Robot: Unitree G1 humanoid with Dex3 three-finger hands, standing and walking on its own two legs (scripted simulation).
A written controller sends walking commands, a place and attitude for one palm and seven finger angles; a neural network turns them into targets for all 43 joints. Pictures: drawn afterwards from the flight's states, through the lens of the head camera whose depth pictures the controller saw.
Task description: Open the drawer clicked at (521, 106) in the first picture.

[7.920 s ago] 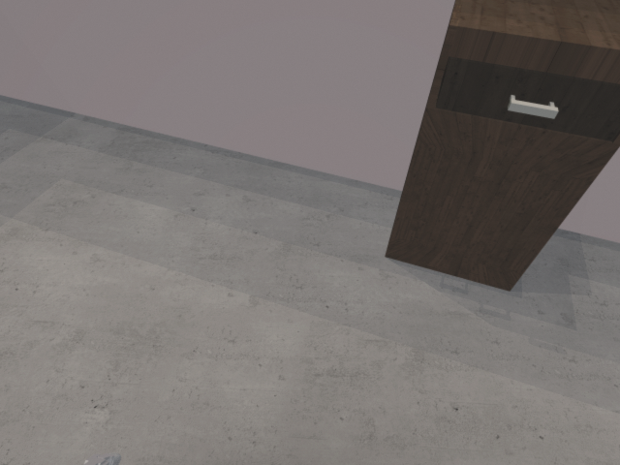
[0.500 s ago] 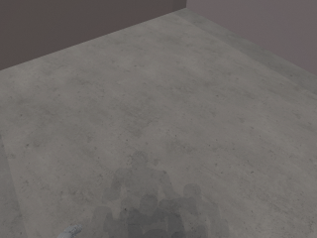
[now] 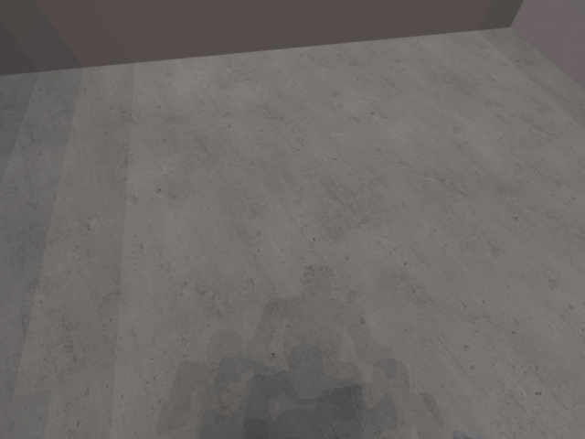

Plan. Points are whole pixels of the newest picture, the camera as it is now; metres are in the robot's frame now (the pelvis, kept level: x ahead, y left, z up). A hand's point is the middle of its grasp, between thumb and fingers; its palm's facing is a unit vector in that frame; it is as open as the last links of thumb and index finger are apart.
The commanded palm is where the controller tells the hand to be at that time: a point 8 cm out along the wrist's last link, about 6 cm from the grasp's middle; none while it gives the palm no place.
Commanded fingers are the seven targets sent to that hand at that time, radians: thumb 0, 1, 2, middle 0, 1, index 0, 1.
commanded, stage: turn to face it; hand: left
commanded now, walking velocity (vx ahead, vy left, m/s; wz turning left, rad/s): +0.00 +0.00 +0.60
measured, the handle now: out of the picture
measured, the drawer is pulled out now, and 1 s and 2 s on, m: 0.00 0.00 0.00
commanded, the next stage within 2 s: none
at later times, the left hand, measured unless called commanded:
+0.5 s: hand out of the picture +0.07 +0.18 -0.12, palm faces +0.28 -0.91 -0.30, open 7.4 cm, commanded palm none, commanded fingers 0.00 0.90 0.90 -0.20 -0.30 -0.20 -0.30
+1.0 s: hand out of the picture -0.09 +0.22 -0.16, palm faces +0.60 -0.75 -0.26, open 7.4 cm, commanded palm none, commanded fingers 0.00 0.90 0.90 -0.20 -0.30 -0.20 -0.30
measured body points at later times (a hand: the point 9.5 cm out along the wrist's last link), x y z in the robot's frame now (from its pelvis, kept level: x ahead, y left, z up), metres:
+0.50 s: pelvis +0.02 -0.04 +0.01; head +0.05 -0.07 +0.46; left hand +0.06 +0.23 -0.10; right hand +0.16 -0.28 -0.15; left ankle -0.05 +0.09 -0.64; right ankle +0.05 -0.13 -0.72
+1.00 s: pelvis -0.01 +0.00 +0.01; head +0.01 +0.04 +0.46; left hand -0.12 +0.26 -0.14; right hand +0.23 -0.16 -0.11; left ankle -0.05 +0.08 -0.72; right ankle +0.06 -0.14 -0.64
